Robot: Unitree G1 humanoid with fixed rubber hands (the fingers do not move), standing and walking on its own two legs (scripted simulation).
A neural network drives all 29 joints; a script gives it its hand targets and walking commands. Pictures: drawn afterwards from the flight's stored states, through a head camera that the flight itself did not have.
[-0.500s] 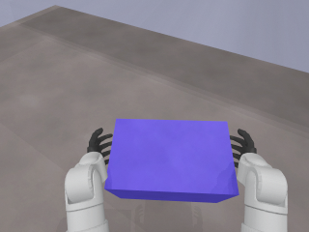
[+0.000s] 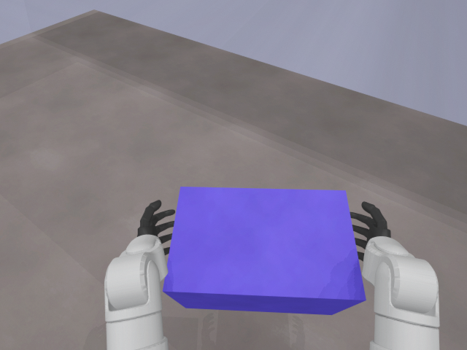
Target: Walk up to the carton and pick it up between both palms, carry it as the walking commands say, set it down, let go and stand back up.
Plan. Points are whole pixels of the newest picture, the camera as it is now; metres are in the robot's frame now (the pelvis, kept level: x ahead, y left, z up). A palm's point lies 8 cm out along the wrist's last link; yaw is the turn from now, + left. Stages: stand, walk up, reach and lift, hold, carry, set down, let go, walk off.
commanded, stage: carry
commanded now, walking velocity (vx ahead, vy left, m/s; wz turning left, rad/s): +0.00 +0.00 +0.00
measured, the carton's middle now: (259, 253) +0.29 -0.01 -0.01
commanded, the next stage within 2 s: none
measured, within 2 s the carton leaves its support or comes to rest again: neither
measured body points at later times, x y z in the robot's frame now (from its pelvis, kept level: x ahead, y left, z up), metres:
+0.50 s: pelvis +0.11 +0.01 +0.00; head +0.13 +0.00 +0.45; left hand +0.40 +0.18 +0.07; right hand +0.39 -0.18 +0.06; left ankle +0.02 +0.09 -0.71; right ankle +0.06 -0.11 -0.72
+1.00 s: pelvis +0.22 +0.01 +0.01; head +0.24 +0.02 +0.46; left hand +0.50 +0.18 +0.06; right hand +0.50 -0.18 +0.07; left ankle +0.14 +0.10 -0.72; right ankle +0.15 -0.11 -0.71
